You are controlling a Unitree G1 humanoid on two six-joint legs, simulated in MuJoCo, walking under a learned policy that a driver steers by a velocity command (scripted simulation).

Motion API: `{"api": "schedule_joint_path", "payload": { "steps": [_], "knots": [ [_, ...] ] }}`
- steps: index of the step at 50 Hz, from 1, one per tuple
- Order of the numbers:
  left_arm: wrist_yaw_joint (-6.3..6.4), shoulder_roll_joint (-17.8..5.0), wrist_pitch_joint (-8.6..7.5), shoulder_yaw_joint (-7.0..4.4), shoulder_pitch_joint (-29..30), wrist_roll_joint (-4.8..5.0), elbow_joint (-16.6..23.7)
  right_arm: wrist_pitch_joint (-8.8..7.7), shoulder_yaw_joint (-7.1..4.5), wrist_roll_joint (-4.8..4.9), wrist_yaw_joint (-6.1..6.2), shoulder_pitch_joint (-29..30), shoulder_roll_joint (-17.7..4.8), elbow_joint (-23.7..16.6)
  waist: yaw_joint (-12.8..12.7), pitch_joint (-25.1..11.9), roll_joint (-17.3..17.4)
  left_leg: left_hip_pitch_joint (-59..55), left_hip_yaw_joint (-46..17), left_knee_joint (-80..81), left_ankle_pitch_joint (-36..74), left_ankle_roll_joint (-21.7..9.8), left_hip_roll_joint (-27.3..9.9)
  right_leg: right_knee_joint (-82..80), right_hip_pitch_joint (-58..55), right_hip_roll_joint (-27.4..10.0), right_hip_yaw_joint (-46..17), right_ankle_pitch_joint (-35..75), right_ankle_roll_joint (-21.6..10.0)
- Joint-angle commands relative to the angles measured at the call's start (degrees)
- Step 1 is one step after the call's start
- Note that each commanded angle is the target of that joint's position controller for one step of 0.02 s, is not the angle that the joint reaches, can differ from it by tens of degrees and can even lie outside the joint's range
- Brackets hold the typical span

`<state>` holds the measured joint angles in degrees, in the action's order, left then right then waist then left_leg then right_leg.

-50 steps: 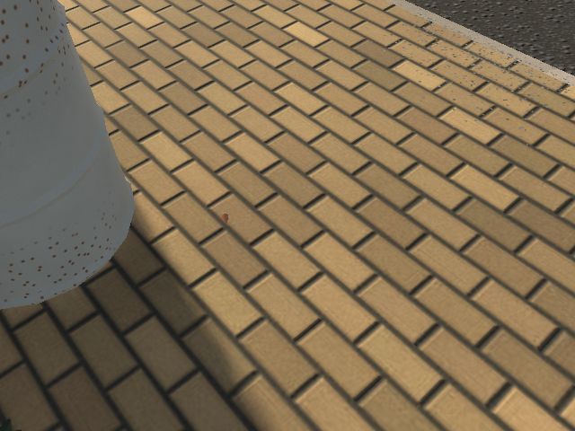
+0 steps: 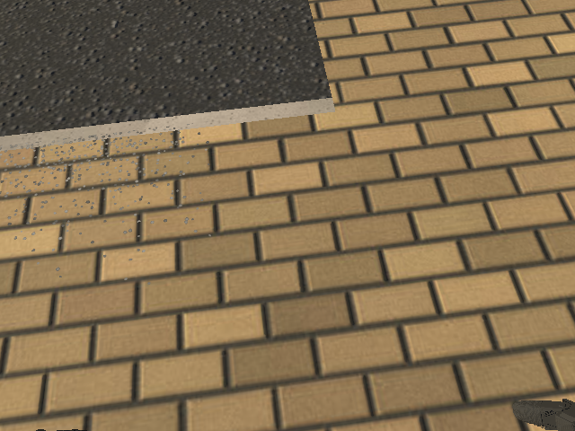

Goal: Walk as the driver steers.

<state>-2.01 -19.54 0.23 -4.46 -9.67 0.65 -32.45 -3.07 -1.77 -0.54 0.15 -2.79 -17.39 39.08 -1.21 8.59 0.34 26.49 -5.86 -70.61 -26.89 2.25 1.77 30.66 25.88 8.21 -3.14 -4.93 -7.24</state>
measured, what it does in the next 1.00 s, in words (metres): walks ahead, turning right: left foot, then right foot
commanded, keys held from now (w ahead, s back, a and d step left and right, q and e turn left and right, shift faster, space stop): e+shift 0.24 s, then w+e+shift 0.14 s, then w+shift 0.08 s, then shift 0.54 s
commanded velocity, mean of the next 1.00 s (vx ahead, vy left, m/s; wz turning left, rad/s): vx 0.24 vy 0.00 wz -0.60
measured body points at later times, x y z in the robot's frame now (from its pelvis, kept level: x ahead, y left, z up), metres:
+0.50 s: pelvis +0.14 +0.08 +0.02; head +0.14 +0.08 +0.47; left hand +0.42 +0.25 -0.05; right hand +0.08 -0.22 -0.08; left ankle +0.19 +0.19 -0.72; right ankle +0.10 -0.06 -0.61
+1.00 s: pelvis +0.23 -0.04 +0.02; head +0.24 -0.07 +0.47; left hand +0.50 +0.07 -0.08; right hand +0.16 -0.33 -0.11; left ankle +0.32 +0.08 -0.69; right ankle +0.19 -0.14 -0.72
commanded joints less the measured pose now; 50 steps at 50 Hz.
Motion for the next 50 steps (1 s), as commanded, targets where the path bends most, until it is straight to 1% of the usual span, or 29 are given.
{"api": "schedule_joint_path", "payload": {
  "steps": [1,4,6,7,12,13,14,15,16,17,18,19,20,21,23,25,27,31,34,36,37,38,39,40,41,42,43,46,50],
  "knots": [
    [1.76,-9.2,-0.39,-3.05,3.0,-0.19,5.8,0.65,-2.67,-0.59,0.6,-4.4,-8.9,-2.4,3.5,-15.3,-0.4,4.0,-2.6,8.5,2.1,1.5,-1.3,-11.0,-13.4,-14.3,-23.8,16.3,-9.7],
    [3.54,-10.3,1.06,-3.59,1.3,0.07,5.1,1.31,-1.8,-0.31,0.58,-2.6,-5.6,-2.4,2.8,-17.9,-0.7,1.4,-2.0,16.5,6.5,3.5,1.1,-9.0,-11.2,-12.1,-23.0,20.5,-8.3],
    [4.48,-10.3,2.14,-3.7,1.6,0.46,5.1,1.78,-1.78,0.19,0.5,-1.5,-5.3,-2.2,2.3,-18.4,-2.4,-0.2,-2.7,20.2,11.1,4.0,2.0,-9.1,-10.0,-10.9,-24.1,11.7,-6.3],
    [4.64,-9.9,2.59,-3.55,1.3,0.6,4.8,1.91,-1.57,-0.05,0.51,-0.4,-4.9,-2.3,1.8,-17.6,-3.3,-0.5,-3.2,22.0,12.1,4.0,2.4,-9.4,-9.8,-10.3,-24.9,7.8,-5.7],
    [4.21,-7.3,2.98,-2.97,1.4,0.53,4.9,1.1,-2.38,0.35,0.31,0.9,-6.3,-2.3,0.5,-15.5,-10.1,-6.4,-4.7,36.0,13.1,2.7,2.6,-5.7,-11.3,-8.7,-29.8,3.3,-2.3],
    [4.12,-7.1,3.1,-2.9,2.0,0.74,5.3,0.96,-2.89,0.73,0.03,-1.5,-7.1,-1.6,1.5,-16.9,-10.2,-11.0,-4.4,40.2,15.1,2.0,1.8,-5.2,-9.8,-8.2,-31.1,-6.4,-1.5],
    [3.97,-6.4,3.22,-2.59,2.7,1.12,5.5,1.0,-3.38,1.21,-0.14,-4.1,-7.2,-0.5,3.2,-16.4,-8.0,-18.7,-3.7,46.0,19.7,0.4,-0.1,-2.5,-3.7,-5.8,-30.0,-22.6,0.0],
    [3.58,-3.2,3.1,-1.55,-2.2,0.82,4.5,1.61,-4.33,1.17,0.51,-7.2,-10.1,-0.2,2.7,-18.0,0.4,-28.2,-11.6,49.7,6.0,-3.1,-9.8,9.1,4.9,-1.0,-23.3,-37.2,2.6],
    [3.13,-1.0,2.61,-0.64,-4.0,1.48,5.6,1.9,-4.49,-0.29,0.77,-9.2,-13.5,-0.4,1.6,-15.5,12.2,-29.2,-28.1,58.0,-13.8,-8.8,-20.4,22.8,15.5,5.0,-12.2,-33.6,3.8],
    [2.87,-4.3,1.13,-1.03,-0.8,1.56,8.0,0.89,-5.11,-1.37,0.59,-5.3,-14.7,-1.3,0.4,-9.2,17.9,-23.4,-38.6,62.9,-23.4,-12.1,-24.1,29.7,22.8,-2.5,-9.9,-24.0,5.0],
    [3.09,-8.4,0.88,-2.03,0.5,1.06,6.6,0.46,-4.5,-0.36,1.19,-2.3,-11.3,-2.7,1.1,-6.8,13.2,-21.4,-31.3,62.2,-20.4,-10.9,-21.7,32.9,23.5,-5.9,-7.3,-18.6,6.4],
    [3.21,-8.8,1.0,-2.44,-1.1,0.3,5.0,0.47,-3.99,0.65,1.83,-2.2,-9.6,-2.9,1.1,-7.7,10.0,-22.0,-24.6,61.2,-15.2,-8.8,-18.7,36.9,22.3,-6.7,-5.1,-15.1,7.7],
    [2.95,-7.6,0.99,-2.16,-3.0,-0.47,4.1,0.43,-3.25,1.44,1.86,-4.0,-8.1,-2.8,1.3,-9.3,7.9,-21.5,-19.6,59.9,-11.7,-7.7,-16.2,40.9,20.4,-6.9,-3.2,-13.1,8.2],
    [2.55,-5.8,0.69,-1.63,-3.0,-0.57,4.2,0.13,-2.85,1.54,1.74,-6.4,-7.6,-1.9,2.0,-8.5,6.8,-20.3,-16.2,59.9,-10.2,-7.6,-15.1,43.6,20.3,-7.5,-1.6,-11.7,8.3],
    [2.22,-2.4,-0.33,-0.4,-2.1,-0.18,4.5,-0.76,-2.56,0.57,0.92,-11.9,-7.4,-0.4,3.6,-7.6,5.9,-18.6,-12.6,60.4,-9.9,-8.4,-13.5,44.8,20.4,-8.5,0.0,-9.8,8.0],
    [2.08,-2.1,-1.13,-0.01,-0.7,0.55,4.8,-0.96,-2.33,-0.23,0.52,-14.1,-7.2,0.6,4.2,-4.5,5.1,-18.9,-12.1,61.6,-6.3,-11.4,-13.9,40.3,22.3,-9.2,-2.2,-8.0,8.6],
    [2.0,-1.2,-1.83,0.49,2.4,0.75,5.7,-0.85,-2.19,-0.34,0.33,-15.0,-7.2,1.4,5.1,-2.8,5.0,-20.3,-9.7,61.6,4.2,-13.5,-14.8,32.0,22.4,-9.3,-3.5,-6.2,9.5],
    [0.77,1.4,-2.69,2.13,5.3,-0.16,6.1,0.12,-2.69,0.61,0.19,-14.5,-10.4,3.2,5.1,-5.1,7.3,-16.9,-1.2,59.4,23.9,-13.5,-14.6,13.9,8.3,-10.1,1.7,-5.9,10.2],
    [0.47,-0.8,-2.57,1.49,4.9,0.15,5.5,0.6,-3.24,1.75,-0.1,-17.1,-12.2,5.2,5.1,-7.0,9.0,-16.9,-0.1,55.7,30.6,-11.8,-15.8,5.7,-1.6,-8.3,3.9,-5.8,8.6],
    [0.89,-2.5,-2.36,0.33,-1.0,-0.06,3.0,0.42,-2.4,2.18,-0.15,-16.4,-9.9,5.5,1.2,-10.2,7.7,-16.7,2.2,47.4,39.7,-8.3,-13.2,-6.2,-13.6,-6.4,3.9,2.2,5.3],
    [1.57,-5.0,-2.11,-0.51,-5.4,-0.51,2.0,-0.31,-1.51,1.43,-0.35,-17.0,-7.5,5.5,-1.1,-14.6,5.0,-13.8,5.7,39.0,39.2,-5.2,-9.9,-7.5,-23.3,-9.5,0.6,10.2,3.7],
    [2.47,-10.4,-1.26,-1.2,-10.6,-1.99,2.2,-1.13,0.23,-1.62,-0.78,-19.8,-3.2,3.2,-0.7,-23.7,-9.0,0.6,9.0,21.9,11.8,-0.6,-5.5,-1.8,-41.4,-25.4,-17.0,34.5,-2.5],
    [2.39,-8.9,-0.72,-0.6,-10.7,-1.78,1.6,-1.22,0.84,-0.94,-0.87,-22.7,-2.7,3.9,-0.4,-29.7,-15.8,5.8,4.9,12.7,-9.9,1.3,-3.4,-5.1,-40.8,-32.6,-26.8,34.7,-10.9],
    [1.95,-5.5,-0.72,0.07,-10.2,-1.31,0.8,-0.33,-0.88,0.59,-0.61,-19.0,-7.7,4.3,-1.9,-25.4,-9.5,6.9,3.1,7.2,-9.4,2.0,-5.2,-7.1,-34.6,-28.9,-23.2,27.2,-10.1],
    [1.73,-3.5,-1.06,0.83,-6.5,-0.91,0.3,0.49,-0.98,1.3,-0.33,-15.8,-7.4,3.8,-0.8,-19.9,-7.9,8.7,3.6,6.8,-7.2,1.8,-6.2,-7.9,-29.7,-25.7,-17.7,23.8,-8.1],
    [1.53,-2.1,-1.38,1.31,-3.0,-0.88,0.2,1.35,-0.94,0.86,0.26,-15.3,-6.4,4.4,0.6,-17.1,-5.4,7.5,3.2,9.1,-4.1,2.1,-7.3,-9.1,-24.5,-23.2,-14.2,21.6,-6.4],
    [1.44,-1.9,-1.59,1.37,0.3,-1.04,0.2,2.2,-1.02,0.36,0.84,-15.6,-6.0,4.5,2.4,-15.2,-6.0,3.3,2.8,12.5,-0.6,2.7,-8.0,-10.9,-18.7,-21.5,-11.2,20.5,-5.4],
    [1.59,-1.0,-2.06,1.31,4.1,-2.21,-1.2,3.14,-0.68,0.07,1.62,-17.8,-3.6,5.7,4.9,-14.7,-8.4,-7.1,4.7,20.8,5.2,3.7,-6.1,-12.0,-10.2,-17.9,-4.9,22.9,-5.5],
    [1.91,-1.1,-1.59,1.34,3.0,-1.86,-4.0,3.62,-0.33,-0.03,1.7,-12.9,-3.2,4.6,2.9,-14.4,-8.0,-11.7,4.5,32.5,11.0,2.4,-5.3,-11.6,-10.6,-18.9,-6.9,15.0,-5.9]
  ]
}}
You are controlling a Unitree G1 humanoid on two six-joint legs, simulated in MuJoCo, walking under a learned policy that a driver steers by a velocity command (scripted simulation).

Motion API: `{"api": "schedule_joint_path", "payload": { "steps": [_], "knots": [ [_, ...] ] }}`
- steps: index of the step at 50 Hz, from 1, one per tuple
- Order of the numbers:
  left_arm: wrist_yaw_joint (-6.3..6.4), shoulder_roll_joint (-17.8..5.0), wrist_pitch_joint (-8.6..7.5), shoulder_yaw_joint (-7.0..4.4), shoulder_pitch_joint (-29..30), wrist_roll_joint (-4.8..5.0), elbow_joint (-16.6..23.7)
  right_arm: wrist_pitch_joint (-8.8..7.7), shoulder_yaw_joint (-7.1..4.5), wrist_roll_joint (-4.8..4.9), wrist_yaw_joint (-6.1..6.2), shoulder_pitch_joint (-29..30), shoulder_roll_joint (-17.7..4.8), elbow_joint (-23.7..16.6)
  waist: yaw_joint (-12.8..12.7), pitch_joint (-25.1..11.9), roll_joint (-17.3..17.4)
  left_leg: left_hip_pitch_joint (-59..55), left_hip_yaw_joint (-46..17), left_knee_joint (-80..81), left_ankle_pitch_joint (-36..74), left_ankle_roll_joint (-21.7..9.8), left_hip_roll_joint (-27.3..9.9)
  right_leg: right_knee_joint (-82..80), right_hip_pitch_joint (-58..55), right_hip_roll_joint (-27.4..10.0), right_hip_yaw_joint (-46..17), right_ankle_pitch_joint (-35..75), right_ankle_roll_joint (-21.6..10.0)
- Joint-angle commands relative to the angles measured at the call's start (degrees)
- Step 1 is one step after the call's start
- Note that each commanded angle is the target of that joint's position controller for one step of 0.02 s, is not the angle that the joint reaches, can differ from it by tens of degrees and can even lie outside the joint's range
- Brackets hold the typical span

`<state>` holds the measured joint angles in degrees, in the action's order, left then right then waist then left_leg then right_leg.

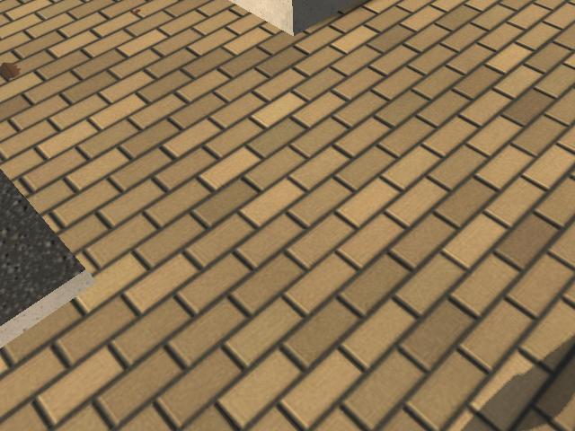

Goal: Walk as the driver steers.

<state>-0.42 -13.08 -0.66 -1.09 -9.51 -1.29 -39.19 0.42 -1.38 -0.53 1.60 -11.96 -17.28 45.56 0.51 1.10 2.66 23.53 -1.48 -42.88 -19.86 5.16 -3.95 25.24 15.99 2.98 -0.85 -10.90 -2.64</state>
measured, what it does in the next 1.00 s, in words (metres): steps on the spot: left foot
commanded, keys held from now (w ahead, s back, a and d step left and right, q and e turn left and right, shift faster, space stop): shift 0.76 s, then w+shift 0.24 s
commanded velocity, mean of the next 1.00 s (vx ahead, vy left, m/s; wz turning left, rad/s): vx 0.11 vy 0.00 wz -0.02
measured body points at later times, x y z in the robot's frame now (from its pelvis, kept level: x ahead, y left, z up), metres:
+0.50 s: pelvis +0.05 +0.02 +0.00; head +0.07 +0.01 +0.45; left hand +0.15 +0.28 -0.13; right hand +0.17 -0.24 -0.13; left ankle +0.03 +0.15 -0.74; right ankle +0.02 -0.10 -0.74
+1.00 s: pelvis +0.09 +0.04 +0.00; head +0.10 +0.05 +0.45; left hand +0.10 +0.31 -0.15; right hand +0.18 -0.23 -0.12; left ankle +0.07 +0.16 -0.73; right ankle +0.02 -0.10 -0.74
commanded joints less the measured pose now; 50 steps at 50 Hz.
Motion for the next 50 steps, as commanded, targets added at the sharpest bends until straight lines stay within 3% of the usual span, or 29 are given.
{"api": "schedule_joint_path", "payload": {
  "steps": [1,3,4,5,6,7,9,13,20,38,39,40,41,42,44,45,46,48,50],
  "knots": [
    [0.31,-7.4,-0.53,-1.87,3.3,0.32,2.2,0.18,-0.72,-0.11,0.13,-3.4,-3.3,-1.9,1.6,-6.4,-9.7,-11.1,0.2,8.6,7.0,-1.2,0.7,-5.8,0.2,-13.3,-9.5,16.7,-9.9],
    [0.09,-5.5,-0.64,-1.09,1.8,0.72,0.4,0.03,-0.66,-1.28,-0.05,-2.1,-4.0,-2.5,2.3,-4.5,-6.9,-17.4,-1.3,18.3,17.7,-3.2,-0.1,-5.3,3.2,-10.2,-9.1,3.7,-5.4],
    [-0.03,-5.0,-0.89,-0.85,-0.4,0.0,-0.5,-0.04,-1.12,-1.43,0.16,-1.0,-6.9,-3.5,0.6,-3.6,-2.9,-19.2,-4.6,19.0,24.1,-4.7,-3.6,-3.6,4.4,-7.3,-7.9,-3.8,-2.6],
    [-0.11,-5.4,-1.06,-1.11,-3.8,-0.21,-1.3,0.03,-1.98,-0.58,0.29,1.7,-9.8,-3.4,-2.4,-2.3,3.9,-16.9,-3.6,16.8,20.3,-6.8,-4.0,-3.8,4.3,-4.0,-5.1,-5.9,-0.7],
    [0.28,-6.6,-0.86,-1.2,-1.8,-0.23,-1.8,-0.03,-1.66,-0.11,-0.08,2.5,-7.0,-3.4,-0.3,-1.8,3.6,-12.9,-3.1,17.5,13.5,-7.3,-2.4,-2.5,0.9,-2.9,-3.4,-4.4,0.6],
    [0.64,-7.4,-0.59,-1.55,0.1,0.18,-1.8,-0.29,-1.06,-0.33,-0.31,2.5,-5.0,-3.1,0.4,-1.5,2.5,-11.9,-2.7,17.8,12.7,-6.6,-1.6,-1.4,-0.3,-3.1,-3.2,-2.0,0.7],
    [1.19,-7.1,0.14,-1.63,0.1,0.42,-2.5,-1.05,-0.61,-0.28,-0.56,2.6,-3.8,-2.6,0.6,-2.5,2.3,-12.7,-1.8,17.1,17.0,-5.4,-0.8,-0.3,-1.9,-3.6,-3.7,4.5,0.3],
    [1.51,-6.8,0.59,-1.83,-0.9,0.74,-4.6,-1.54,-0.59,0.05,-0.49,2.7,-4.1,-1.4,0.4,-4.1,0.1,-13.9,-1.1,15.7,21.5,-5.2,-0.4,0.8,-5.0,-4.0,-3.7,11.4,0.1],
    [2.05,-7.1,1.42,-2.29,-1.1,1.09,-8.9,-1.32,-0.66,0.24,-0.36,3.8,-4.3,1.2,0.0,-3.9,-2.5,-14.3,-0.5,16.1,23.3,-5.4,0.2,0.8,-8.0,-4.3,-3.7,15.7,0.4],
    [2.65,-7.2,1.53,-2.2,0.6,1.23,-19.1,-0.71,-0.85,0.16,0.5,2.9,-3.7,8.8,-0.2,-1.0,-2.5,-14.7,0.8,19.1,17.4,-4.9,1.6,-1.9,-7.8,-4.2,-3.0,10.6,0.8],
    [2.67,-7.2,1.62,-2.37,-1.5,1.65,-20.4,-0.55,-0.94,0.47,0.57,1.0,-3.4,10.0,-0.4,-3.4,-2.9,-15.2,2.8,17.8,5.1,-5.4,3.4,-1.9,-8.6,-3.0,-2.0,-2.3,0.0],
    [2.56,-8.3,1.67,-2.83,-2.8,2.33,-20.8,-0.45,-1.19,1.09,0.56,0.7,-3.7,10.2,-0.8,-1.5,-3.5,-12.0,3.2,16.3,-10.6,-6.4,4.3,-2.6,-6.4,-3.1,-3.1,-21.9,-1.5],
    [2.43,-9.3,1.26,-3.16,-3.3,2.58,-20.4,-0.77,-1.31,1.28,0.57,2.3,-4.1,9.3,-1.7,3.0,-4.3,-6.3,1.7,15.0,-20.2,-7.2,3.8,-4.7,-2.8,-5.3,-6.9,-35.0,-3.4],
    [2.26,-10.3,0.11,-3.34,-4.7,2.93,-20.1,-1.81,-1.07,1.72,0.44,5.0,-3.5,7.5,-2.9,7.1,-6.4,-0.6,1.3,12.5,-21.1,-7.5,3.4,-8.4,-2.0,-9.2,-13.0,-40.9,-5.9],
    [1.84,-12.9,-2.39,-4.31,-6.1,3.16,-20.3,-4.44,-0.26,2.59,-0.36,9.3,-0.1,4.8,-3.9,9.8,-14.5,4.8,3.6,1.9,-3.9,-7.2,2.8,-17.9,-4.2,-19.9,-28.0,-39.0,-11.4],
    [1.64,-11.9,-3.3,-4.17,-5.9,2.61,-19.8,-5.33,-0.81,2.57,-0.8,9.4,-1.9,4.5,-3.7,9.2,-13.4,6.6,1.0,-2.9,-4.5,-8.2,0.7,-19.3,-4.4,-22.4,-30.9,-35.6,-12.5],
    [1.29,-10.6,-4.14,-3.78,-4.5,2.42,-18.6,-6.08,-1.05,2.87,-1.27,9.0,-2.6,4.0,-2.9,8.3,-12.1,8.7,-0.5,-5.8,-6.5,-9.2,-0.7,-19.5,-6.0,-23.1,-30.9,-32.4,-12.5],
    [0.69,-10.6,-4.63,-3.47,-0.8,3.45,-16.4,-6.99,-0.83,3.38,-1.93,6.0,-2.0,4.3,-0.4,6.7,-11.5,4.5,0.3,3.2,-6.2,-10.5,-2.2,-18.9,-5.6,-20.5,-23.0,-25.0,-9.4],
    [0.53,-11.6,-3.9,-3.75,1.7,3.94,-15.5,-7.39,-1.58,2.27,-2.13,-2.2,-1.9,8.4,3.6,2.6,-8.8,-15.7,8.3,14.5,4.7,-8.8,3.5,-12.6,2.7,-12.6,-11.1,-19.8,-6.4]
  ]
}}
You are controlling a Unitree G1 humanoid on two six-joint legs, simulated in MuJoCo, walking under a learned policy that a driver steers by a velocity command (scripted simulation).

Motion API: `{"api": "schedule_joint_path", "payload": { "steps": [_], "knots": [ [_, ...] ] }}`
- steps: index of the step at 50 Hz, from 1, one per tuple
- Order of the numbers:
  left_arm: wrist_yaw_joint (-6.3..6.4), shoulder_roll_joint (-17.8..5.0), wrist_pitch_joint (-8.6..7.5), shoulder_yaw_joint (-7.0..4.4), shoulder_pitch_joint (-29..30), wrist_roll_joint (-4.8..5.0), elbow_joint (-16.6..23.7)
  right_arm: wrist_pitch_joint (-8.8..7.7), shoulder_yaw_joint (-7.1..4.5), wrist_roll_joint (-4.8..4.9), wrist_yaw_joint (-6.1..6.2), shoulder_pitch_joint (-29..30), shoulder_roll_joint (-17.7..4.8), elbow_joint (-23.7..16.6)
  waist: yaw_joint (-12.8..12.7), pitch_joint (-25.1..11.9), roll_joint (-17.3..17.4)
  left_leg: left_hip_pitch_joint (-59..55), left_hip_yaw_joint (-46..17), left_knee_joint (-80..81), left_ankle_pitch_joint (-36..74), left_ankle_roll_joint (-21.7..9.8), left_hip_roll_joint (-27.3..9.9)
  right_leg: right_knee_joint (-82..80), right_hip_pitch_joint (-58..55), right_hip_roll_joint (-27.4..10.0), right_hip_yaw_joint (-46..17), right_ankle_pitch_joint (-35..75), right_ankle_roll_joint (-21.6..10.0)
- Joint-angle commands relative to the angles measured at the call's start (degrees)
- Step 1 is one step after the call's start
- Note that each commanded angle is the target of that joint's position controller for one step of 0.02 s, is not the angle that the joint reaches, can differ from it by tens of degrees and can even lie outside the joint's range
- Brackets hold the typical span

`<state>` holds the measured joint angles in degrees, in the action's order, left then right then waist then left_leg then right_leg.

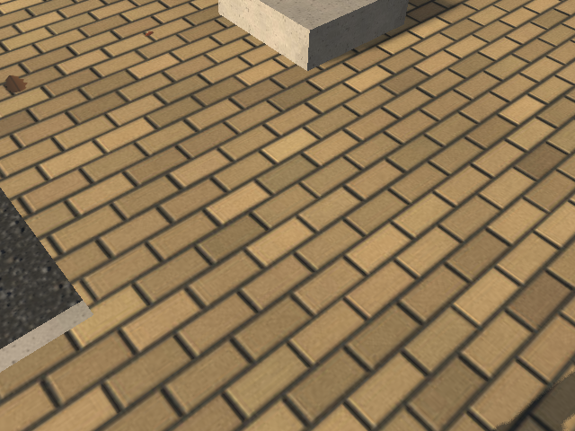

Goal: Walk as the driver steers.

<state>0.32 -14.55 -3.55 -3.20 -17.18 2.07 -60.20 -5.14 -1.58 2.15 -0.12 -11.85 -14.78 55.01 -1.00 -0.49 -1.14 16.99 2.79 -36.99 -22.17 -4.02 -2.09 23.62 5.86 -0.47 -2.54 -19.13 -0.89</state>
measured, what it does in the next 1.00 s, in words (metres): walks ahead: right foot, then left foot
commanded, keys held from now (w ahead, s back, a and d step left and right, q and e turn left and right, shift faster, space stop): w+shift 0.72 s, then q+shift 0.28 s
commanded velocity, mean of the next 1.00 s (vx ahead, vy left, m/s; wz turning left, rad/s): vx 0.79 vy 0.00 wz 0.12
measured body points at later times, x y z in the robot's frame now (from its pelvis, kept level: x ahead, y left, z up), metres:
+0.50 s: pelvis +0.31 +0.00 -0.04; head +0.36 +0.00 +0.40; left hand +0.59 +0.20 -0.11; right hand +0.17 -0.24 -0.17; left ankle +0.01 +0.13 -0.72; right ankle +0.49 -0.11 -0.74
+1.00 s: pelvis +0.74 +0.02 -0.04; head +0.77 +0.03 +0.41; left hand +0.73 +0.29 -0.18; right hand +0.96 -0.20 -0.12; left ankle +0.91 +0.09 -0.74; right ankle +0.52 -0.12 -0.67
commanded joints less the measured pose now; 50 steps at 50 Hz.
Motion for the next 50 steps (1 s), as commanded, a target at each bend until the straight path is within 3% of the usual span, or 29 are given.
{"api": "schedule_joint_path", "payload": {
  "steps": [1,2,3,4,5,7,9,12,18,20,22,24,25,26,27,28,30,31,32,34,36,39,41,43,45,47,48,49,50],
  "knots": [
    [-0.19,-9.4,-0.93,-1.38,9.5,-0.14,6.2,-1.57,-2.24,-0.62,-0.19,-9.1,-5.3,1.9,7.5,1.5,-2.1,-19.6,5.9,7.3,8.6,1.5,4.2,-5.3,18.5,-6.5,-6.2,-9.1,-7.6],
    [-0.43,-6.8,-1.55,-0.47,12.8,-1.13,7.9,-1.3,-3.19,-0.36,0.12,-19.1,-6.6,4.5,12.3,-0.7,3.5,-30.8,-0.6,9.3,5.5,0.2,0.6,8.6,27.2,-3.6,-2.5,-0.5,-5.9],
    [-0.78,-0.9,-2.62,1.12,14.4,-1.85,10.5,-1.28,-3.99,-0.89,0.27,-26.7,-11.6,5.0,13.9,-3.3,19.8,-36.8,-26.4,20.1,-9.0,-5.2,-13.9,33.4,38.5,1.4,3.5,-4.0,-2.6],
    [-1.01,-0.9,-3.89,1.21,13.8,0.65,12.2,-2.25,-2.82,-1.76,-0.77,-24.2,-9.4,4.0,10.6,-2.8,17.8,-35.4,-47.4,27.0,-23.1,-11.6,-21.3,44.9,48.6,2.6,-2.9,-7.9,-3.9],
    [-1.38,-2.4,-4.57,1.31,15.1,2.17,13.0,-2.7,-2.08,-2.02,-1.01,-17.6,-7.5,2.2,7.9,3.9,10.5,-32.7,-43.7,27.3,-24.9,-11.8,-22.3,51.1,57.5,-2.5,-4.7,-3.3,-5.5],
    [-1.74,-3.2,-4.92,1.42,13.4,0.19,12.7,-2.55,-1.11,-2.38,-1.83,-12.4,-6.0,0.0,4.8,4.4,4.3,-27.0,-31.0,26.9,-12.8,-9.0,-17.5,50.0,54.9,-6.6,-3.0,5.0,-5.6],
    [-2.32,-3.6,-3.89,0.92,13.1,-0.69,12.5,-1.85,0.01,-2.62,-1.97,-11.9,-3.3,-0.1,3.1,6.5,5.2,-20.0,-21.7,29.2,-3.8,-6.5,-13.3,43.9,49.3,-8.4,-1.7,10.0,-3.8],
    [-2.23,-2.1,-2.53,1.35,17.7,-1.13,14.8,-1.63,0.17,-2.38,-0.55,-15.1,-3.7,0.7,3.7,9.9,4.7,-14.7,-13.4,33.6,6.8,-6.7,-10.4,35.4,47.6,-7.1,1.7,16.3,-0.5],
    [-4.08,-0.8,-3.41,2.22,29.3,-0.01,20.6,-1.73,-0.2,-1.11,1.41,-20.1,-5.4,1.1,4.5,12.2,4.6,-15.7,-2.9,39.5,21.0,-5.3,-10.3,12.2,35.4,-3.2,5.5,28.3,-1.6],
    [-4.8,-1.7,-3.65,1.92,30.8,0.2,22.1,-1.21,-0.63,-1.16,1.32,-20.9,-6.3,1.1,3.6,11.1,5.7,-21.2,-1.1,36.1,33.4,-4.7,-11.5,8.7,32.8,-1.3,6.8,25.5,-2.9],
    [-4.51,-4.3,-3.24,0.79,28.2,0.42,23.0,-0.37,-1.34,-2.28,1.23,-21.3,-8.4,1.4,0.4,6.0,10.5,-27.5,-0.8,27.2,61.4,-3.8,-13.4,9.5,26.5,2.3,8.9,18.8,-4.8],
    [-3.22,-9.8,-2.01,-1.99,9.1,1.25,18.6,1.44,-1.8,-3.83,1.5,-19.3,-9.7,1.5,-10.3,-5.5,15.3,-25.5,0.8,4.1,82.0,-2.2,-13.6,11.4,4.8,5.3,10.0,13.2,-7.9],
    [-2.37,-12.6,-1.21,-3.21,-5.4,1.16,14.4,1.59,-1.38,-4.03,1.75,-17.3,-8.9,-0.2,-16.1,-13.0,12.4,-8.5,-0.6,-14.7,68.1,-1.1,-11.7,14.5,-18.2,-1.6,0.9,8.3,-9.8],
    [-2.53,-17.5,-1.74,-4.24,-11.0,-0.81,12.5,-0.22,1.52,-3.12,0.09,-26.1,3.8,-2.0,-7.2,-24.8,-10.0,17.2,-5.7,-39.9,14.1,1.6,0.8,7.1,-40.1,-18.2,-34.5,-25.5,-20.1],
    [-2.42,-12.0,-1.99,-3.1,-13.0,-0.99,10.8,-3.1,0.55,-0.24,-0.33,-21.3,-1.3,-1.6,-10.2,-27.4,-12.1,21.4,-14.4,-45.5,-3.1,-1.3,3.2,-6.9,-38.5,-18.6,-49.7,-35.3,-17.8],
    [-2.42,-8.4,-2.49,-2.07,-8.6,-1.38,9.8,-3.94,-1.05,2.5,-0.14,-11.5,-5.6,-5.6,-9.0,-13.9,-12.0,27.7,-12.2,-48.5,-1.4,-2.6,0.5,-9.7,-29.9,-17.3,-41.6,-26.9,-14.6],
    [-3.1,-4.3,-3.69,-0.77,0.4,-2.79,10.0,-4.43,-0.76,1.08,0.34,-4.4,-3.7,-7.8,-3.3,-3.4,1.9,23.7,-10.6,-43.4,5.3,-3.3,-4.2,-11.0,-7.9,-13.3,-25.6,-7.6,-12.6],
    [-3.23,-2.1,-4.15,-0.08,3.5,-3.77,10.0,-3.45,-0.79,0.67,0.12,-7.6,-2.3,-7.8,1.1,-2.4,-0.3,19.5,-11.5,-41.1,7.8,-3.1,-6.5,-11.5,-0.3,-11.4,-20.9,-6.1,-12.6],
    [-3.33,-0.3,-4.04,0.45,5.3,-3.49,9.7,-2.19,-0.61,0.3,-0.13,-9.1,-0.9,-7.3,3.2,-0.8,-1.9,17.8,-10.9,-40.1,7.7,-2.5,-7.6,-12.8,5.0,-10.2,-18.0,-6.0,-12.8],
    [-2.98,-1.6,-4.06,0.5,5.6,-1.96,8.8,-0.28,-0.19,-0.14,0.04,-8.1,0.3,-8.3,5.1,4.1,-3.0,19.2,-9.5,-36.0,6.7,-0.8,-9.5,-16.8,12.8,-10.1,-13.6,-6.1,-13.0],
    [-2.14,-4.0,-4.44,0.25,3.6,-1.92,8.3,0.07,-0.09,-1.39,0.63,-1.9,-1.5,-10.9,4.2,8.5,-2.0,24.0,-8.0,-29.9,13.8,1.7,-10.1,-19.7,15.7,-9.5,-10.3,-1.7,-13.5],
    [-0.57,-5.1,-4.81,0.62,2.1,-2.66,8.0,-1.25,0.21,-2.28,-0.41,5.2,-1.9,-12.4,2.0,10.2,1.4,16.9,-2.4,-9.2,31.9,2.4,-6.5,-17.8,17.6,-4.3,4.7,25.5,-9.3],
    [0.2,-7.1,-5.0,0.59,-4.6,-2.24,6.4,-2.06,0.62,-1.82,-1.81,11.1,-0.4,-14.1,-1.9,8.0,2.1,10.7,0.5,-0.7,42.3,2.3,-2.3,-18.2,13.4,-5.3,7.1,29.7,-8.1],
    [0.91,-8.5,-3.8,0.5,-5.8,-2.11,5.6,-1.83,0.24,-1.21,-2.92,12.6,-1.4,-15.6,-1.6,6.8,-0.4,11.1,-0.4,4.9,44.2,1.6,-0.4,-15.2,3.9,-7.1,8.7,33.9,-6.3],
    [1.79,-10.7,-1.66,-0.24,-4.0,-2.56,7.0,-1.61,-1.54,-1.75,-4.12,8.7,-5.7,-15.9,1.2,1.9,-2.5,8.6,2.0,5.8,37.2,0.6,3.9,-5.2,-6.0,-8.0,10.1,48.8,-3.4],
    [2.62,-12.0,0.7,-0.86,-0.1,-3.54,9.5,-0.83,-4.19,-1.78,-4.54,-8.6,-10.6,-11.9,9.5,-6.5,-4.0,-6.1,2.2,3.5,29.8,-1.5,7.1,17.0,-5.8,-8.0,10.2,57.9,-1.0],
    [2.73,-10.9,0.9,-0.63,0.0,-3.61,10.9,-0.3,-4.91,-1.78,-3.6,-14.0,-12.7,-11.1,11.3,-9.0,0.5,-14.8,-4.5,6.8,37.0,-2.7,3.0,34.3,0.9,-4.5,10.5,44.5,1.3],
    [1.31,0.0,0.13,1.82,-10.7,-5.86,12.6,-0.46,-4.88,-3.04,-3.17,-8.9,-16.9,-13.1,-0.2,-12.3,21.8,-31.1,-24.7,0.5,62.4,-10.6,-8.8,57.9,23.1,5.7,6.1,-16.3,4.5],
    [0.0,-2.6,-1.49,2.62,-15.4,-3.05,13.5,-0.31,-5.13,-4.62,-3.15,-7.1,-16.8,-16.5,1.2,-26.6,19.4,-40.7,-50.2,11.9,48.0,-21.7,-18.2,71.4,32.1,9.2,-4.8,-18.1,4.5]
  ]
}}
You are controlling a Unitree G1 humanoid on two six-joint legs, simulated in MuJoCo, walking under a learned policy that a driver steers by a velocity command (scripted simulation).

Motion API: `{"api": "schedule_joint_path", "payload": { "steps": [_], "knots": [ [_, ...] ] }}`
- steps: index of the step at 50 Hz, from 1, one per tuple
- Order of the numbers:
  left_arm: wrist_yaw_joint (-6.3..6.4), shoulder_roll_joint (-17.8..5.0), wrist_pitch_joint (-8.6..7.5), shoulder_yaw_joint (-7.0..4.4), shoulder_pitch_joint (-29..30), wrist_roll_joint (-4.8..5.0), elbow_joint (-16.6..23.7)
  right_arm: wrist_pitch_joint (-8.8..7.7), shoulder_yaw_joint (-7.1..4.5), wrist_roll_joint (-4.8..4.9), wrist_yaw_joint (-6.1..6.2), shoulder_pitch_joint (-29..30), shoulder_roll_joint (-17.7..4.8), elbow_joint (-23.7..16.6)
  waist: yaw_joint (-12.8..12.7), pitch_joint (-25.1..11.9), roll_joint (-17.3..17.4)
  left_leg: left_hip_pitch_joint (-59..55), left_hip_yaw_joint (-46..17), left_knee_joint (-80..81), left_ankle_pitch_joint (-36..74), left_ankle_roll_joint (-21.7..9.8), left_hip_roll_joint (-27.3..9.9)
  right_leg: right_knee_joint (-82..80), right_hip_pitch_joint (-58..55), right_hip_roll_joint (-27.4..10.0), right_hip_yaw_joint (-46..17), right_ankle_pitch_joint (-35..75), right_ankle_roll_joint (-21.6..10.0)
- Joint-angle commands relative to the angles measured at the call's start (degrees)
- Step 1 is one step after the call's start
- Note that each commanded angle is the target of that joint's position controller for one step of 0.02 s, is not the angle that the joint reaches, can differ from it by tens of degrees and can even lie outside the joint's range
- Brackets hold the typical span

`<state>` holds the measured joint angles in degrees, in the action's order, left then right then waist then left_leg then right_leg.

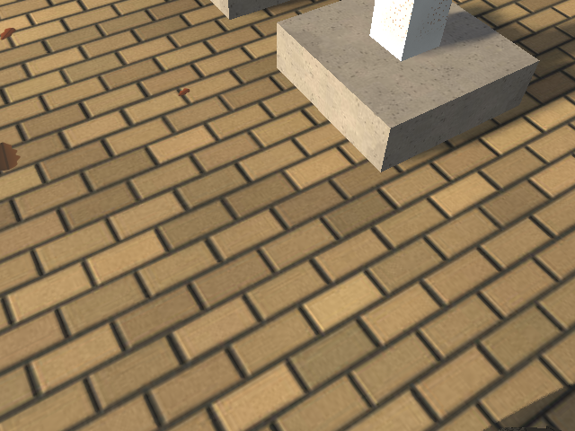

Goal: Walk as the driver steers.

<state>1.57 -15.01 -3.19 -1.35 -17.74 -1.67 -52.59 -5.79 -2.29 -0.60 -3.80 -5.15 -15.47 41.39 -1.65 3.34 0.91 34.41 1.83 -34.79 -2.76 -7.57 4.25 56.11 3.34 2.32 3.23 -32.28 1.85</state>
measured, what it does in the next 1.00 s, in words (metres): walks ahead, turning left: right foot, then left foot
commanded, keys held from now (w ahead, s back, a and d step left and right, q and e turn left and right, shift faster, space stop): q+shift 1.00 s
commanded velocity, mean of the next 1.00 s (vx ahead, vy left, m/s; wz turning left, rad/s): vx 0.08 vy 0.00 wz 0.92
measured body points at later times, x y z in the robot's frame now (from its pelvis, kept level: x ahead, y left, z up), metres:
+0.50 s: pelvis +0.19 -0.05 +0.03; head +0.21 -0.03 +0.48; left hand +0.23 +0.29 -0.05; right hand +0.46 -0.26 -0.04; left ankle +0.18 +0.04 -0.70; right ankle +0.32 -0.13 -0.70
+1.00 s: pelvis +0.20 -0.04 +0.03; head +0.21 +0.01 +0.48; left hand +0.05 +0.25 -0.08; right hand +0.54 -0.06 -0.04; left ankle +0.11 +0.03 -0.70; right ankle +0.32 -0.13 -0.70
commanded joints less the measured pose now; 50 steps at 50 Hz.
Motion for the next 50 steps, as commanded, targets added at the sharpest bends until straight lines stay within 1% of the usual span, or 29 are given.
{"api": "schedule_joint_path", "payload": {
  "steps": [1,2,3,5,7,9,11,14,16,19,21,23,24,25,26,27,28,29,30,31,33,35,37,42,44,46,48,49,50],
  "knots": [
    [-1.52,-8.0,-2.58,-0.57,-8.2,1.5,6.8,1.12,-4.54,-1.27,0.86,-10.2,-13.3,-5.8,4.5,-29.0,5.2,-53.4,-46.2,12.4,14.2,-15.0,-21.4,37.1,35.1,2.5,-13.2,1.2,-0.5],
    [-1.1,-9.2,-2.44,-1.18,-0.4,1.37,9.2,1.79,-3.8,0.28,1.43,-7.5,-10.6,-6.2,4.1,-20.7,-3.4,-43.0,-40.1,14.4,6.4,-12.1,-18.0,31.0,35.8,0.4,-12.5,5.8,-1.3],
    [-0.42,-9.0,-1.75,-1.43,2.5,1.02,10.3,2.11,-3.32,0.88,1.84,-5.6,-9.6,-6.5,1.9,-14.6,-5.9,-33.5,-37.0,16.3,5.5,-10.6,-16.1,26.6,35.1,-0.8,-12.1,7.2,-1.0],
    [0.23,-9.4,-0.13,-1.96,3.3,0.59,11.7,2.65,-3.37,-0.11,2.57,-4.1,-8.9,-7.6,-0.4,-10.9,-2.7,-23.3,-31.4,18.2,10.2,-9.2,-12.0,18.3,30.2,-2.2,-12.5,8.2,-0.4],
    [0.81,-7.4,0.39,-1.92,3.8,0.16,12.4,3.17,-3.68,0.39,3.23,-5.1,-9.1,-7.8,-0.6,-10.0,-1.9,-19.0,-27.8,16.7,18.2,-8.6,-9.9,11.4,28.9,-1.8,-11.9,8.8,0.9],
    [1.16,-6.1,0.75,-1.79,6.1,0.01,13.7,4.16,-4.31,0.88,4.52,-6.6,-11.1,-8.0,-0.3,-11.6,-1.5,-18.3,-27.1,15.0,22.3,-7.9,-8.9,6.3,29.3,-0.3,-11.8,11.8,2.6],
    [1.41,-6.6,1.35,-2.14,8.2,0.64,14.5,5.72,-4.64,1.49,5.8,-6.7,-12.1,-8.7,0.1,-13.0,0.5,-19.0,-28.4,14.7,15.6,-5.7,-7.9,2.5,30.3,0.7,-12.5,16.0,3.7],
    [1.41,-7.1,1.62,-2.58,12.2,1.22,15.7,7.49,-4.57,2.11,6.99,-6.3,-11.8,-9.7,1.2,-11.0,4.1,-19.2,-30.6,15.3,-0.8,-2.3,-5.6,-3.9,31.2,1.6,-13.8,20.5,3.7],
    [1.15,-7.2,1.05,-2.74,14.6,1.34,16.3,8.06,-4.76,1.89,7.24,-6.9,-11.7,-10.0,2.3,-9.2,6.2,-20.0,-32.3,15.3,-6.2,-1.7,-4.8,-8.6,30.7,2.1,-14.4,21.5,3.5],
    [0.48,-7.6,-0.26,-3.1,17.0,1.6,16.9,8.48,-5.19,1.58,7.23,-7.5,-11.6,-10.7,3.5,-8.1,8.5,-22.6,-35.4,13.5,-4.6,-1.9,-4.9,-15.7,28.3,2.8,-15.1,20.9,3.1],
    [-0.09,-8.4,-1.08,-3.62,16.6,1.77,16.6,8.6,-5.29,1.57,7.04,-7.1,-11.3,-11.5,3.3,-8.4,9.2,-23.8,-37.8,11.2,0.0,-1.4,-4.9,-22.0,23.7,3.1,-15.5,20.2,2.6],
    [-0.59,-9.4,-1.55,-4.42,14.2,2.23,15.6,8.73,-5.2,1.82,6.76,-5.7,-10.8,-12.6,2.2,-8.5,10.1,-23.4,-39.8,8.8,1.4,-0.1,-3.9,-30.4,17.1,2.4,-14.8,22.5,1.8],
    [-0.66,-9.7,-1.63,-4.83,12.0,2.38,14.7,8.83,-4.83,2.34,6.55,-5.2,-9.8,-12.9,1.1,-8.9,7.9,-21.1,-38.2,5.0,-5.9,1.7,-1.4,-37.7,11.0,-0.1,-14.2,29.4,0.6],
    [-0.45,-11.2,-1.05,-5.11,12.5,1.89,15.1,9.02,-3.76,2.15,6.24,-10.3,-6.1,-12.0,4.0,-12.7,-0.4,-15.8,-31.9,-4.3,-26.8,4.1,2.8,-37.8,1.3,-10.1,-20.5,34.3,-3.7],
    [-0.14,-14.2,0.22,-5.4,13.6,0.41,16.7,8.93,-3.66,2.1,6.05,-13.3,-6.1,-12.6,6.2,-12.5,-12.1,-5.2,-20.7,-14.6,-38.6,6.9,9.4,-35.5,-3.7,-20.7,-31.4,47.6,-11.6],
    [-0.24,-12.7,0.53,-5.6,11.3,-0.69,16.2,8.13,-5.15,1.69,5.26,-12.6,-12.3,-13.6,4.9,-12.8,-15.6,-0.3,-17.7,-25.7,-35.4,9.5,4.9,-37.4,-1.4,-26.0,-37.7,44.4,-16.6],
    [0.03,-10.0,0.67,-5.05,13.5,-0.08,17.3,8.16,-6.13,1.93,5.04,-11.5,-15.5,-12.2,4.2,-9.9,-11.2,0.7,-16.1,-29.8,-29.8,11.0,1.8,-37.6,1.1,-22.5,-31.9,37.8,-15.5],
    [0.46,-8.3,1.22,-4.56,15.4,0.51,17.9,8.78,-6.33,2.05,5.22,-11.4,-15.3,-11.0,4.1,-7.6,-8.1,1.3,-14.8,-32.3,-25.2,11.6,0.4,-37.3,3.3,-18.3,-25.4,30.9,-12.9],
    [0.96,-7.9,1.76,-4.18,16.2,0.97,18.5,9.48,-6.01,1.77,5.47,-12.2,-13.9,-10.4,4.0,-6.5,-6.8,1.7,-13.1,-36.5,-22.2,12.2,-0.3,-37.6,5.2,-16.2,-21.7,28.3,-11.6],
    [1.34,-7.8,2.2,-3.87,16.7,1.01,18.6,9.8,-5.54,1.75,5.3,-12.7,-12.5,-10.6,3.8,-5.0,-6.9,2.2,-10.8,-39.7,-20.5,12.7,-1.0,-38.4,7.3,-15.3,-18.5,29.3,-11.9],
    [1.75,-8.0,2.8,-3.69,15.5,0.36,18.1,9.65,-4.75,2.24,5.24,-10.7,-10.5,-12.0,2.7,-4.0,-8.5,3.7,-6.3,-38.5,-17.8,13.4,-3.5,-40.0,7.0,-13.7,-12.9,30.9,-12.6],
    [1.87,-8.5,3.17,-3.89,13.0,0.07,17.5,9.25,-4.31,2.43,5.28,-7.7,-9.6,-13.4,0.5,-4.9,-9.3,5.9,-4.6,-34.9,-16.7,14.5,-6.4,-40.4,2.5,-15.1,-10.9,32.6,-14.1],
    [1.68,-9.6,3.38,-4.38,11.3,0.06,16.9,9.0,-4.08,2.21,5.09,-6.2,-8.9,-14.2,-0.7,-6.2,-9.1,6.4,-4.2,-31.5,-16.9,15.1,-8.6,-40.6,-1.0,-17.3,-9.8,33.9,-15.3],
    [0.3,-11.7,3.39,-5.56,12.8,0.48,16.3,9.15,-3.59,1.72,4.24,-5.4,-7.2,-14.4,-0.4,-7.2,-9.2,-1.0,-1.4,-20.4,-15.6,13.6,-10.6,-40.8,0.3,-19.7,-3.2,33.5,-14.9],
    [-0.44,-12.3,3.23,-5.99,13.5,1.0,16.0,9.57,-3.7,1.78,3.76,-5.3,-7.2,-14.2,0.0,-7.2,-9.3,-5.4,0.6,-15.1,-15.8,12.2,-10.1,-40.1,1.5,-20.3,-0.4,34.3,-14.0],
    [-1.24,-12.9,2.84,-6.49,13.1,1.98,15.4,10.29,-4.06,1.92,3.2,-4.9,-7.6,-14.4,0.4,-7.5,-9.7,-8.8,1.9,-9.7,-16.6,10.5,-9.5,-38.1,0.8,-21.7,1.1,36.1,-12.8],
    [-1.69,-12.9,2.58,-6.78,13.4,3.1,14.9,10.96,-4.74,2.1,2.62,-6.3,-8.0,-14.0,2.2,-8.3,-9.3,-14.0,3.0,-1.2,-14.4,8.0,-8.3,-33.9,0.6,-22.3,2.9,36.2,-10.1],
    [-1.8,-11.8,2.68,-6.67,12.9,3.7,14.3,11.07,-5.39,2.07,2.78,-9.0,-8.6,-13.0,3.8,-8.8,-7.8,-19.9,3.3,4.9,-9.9,6.0,-6.7,-29.1,3.2,-21.0,5.3,33.7,-7.3],
    [-2.2,-9.1,2.74,-6.09,9.7,3.31,12.9,10.91,-6.96,1.94,3.6,-13.9,-12.1,-11.3,5.2,-9.2,-0.5,-30.1,-2.3,11.1,0.7,2.9,-7.3,-18.8,11.5,-16.9,8.8,26.5,-3.0]
  ]
}}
